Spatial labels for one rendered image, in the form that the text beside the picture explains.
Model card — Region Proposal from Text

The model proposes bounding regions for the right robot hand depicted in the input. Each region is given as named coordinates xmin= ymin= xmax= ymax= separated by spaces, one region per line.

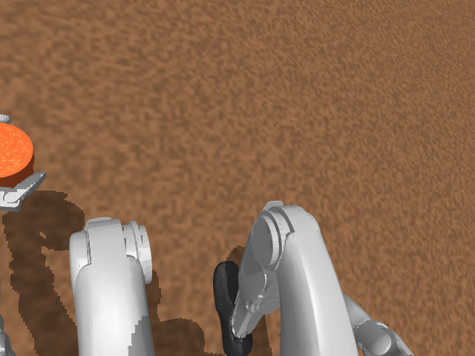
xmin=343 ymin=293 xmax=373 ymax=345

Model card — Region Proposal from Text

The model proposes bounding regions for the left robot arm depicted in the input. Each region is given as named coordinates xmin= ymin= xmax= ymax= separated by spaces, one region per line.
xmin=0 ymin=281 xmax=16 ymax=356

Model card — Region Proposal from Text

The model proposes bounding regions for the left robot hand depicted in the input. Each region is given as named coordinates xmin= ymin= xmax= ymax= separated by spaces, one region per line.
xmin=0 ymin=114 xmax=46 ymax=211

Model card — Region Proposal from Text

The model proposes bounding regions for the right robot foot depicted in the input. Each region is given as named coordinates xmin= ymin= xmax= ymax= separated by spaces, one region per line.
xmin=213 ymin=261 xmax=252 ymax=356

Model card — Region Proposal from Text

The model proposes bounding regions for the cup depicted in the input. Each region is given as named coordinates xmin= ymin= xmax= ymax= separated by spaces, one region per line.
xmin=0 ymin=122 xmax=35 ymax=201

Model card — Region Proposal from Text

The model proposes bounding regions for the right robot arm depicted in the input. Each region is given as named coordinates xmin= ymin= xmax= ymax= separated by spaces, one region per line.
xmin=355 ymin=320 xmax=414 ymax=356

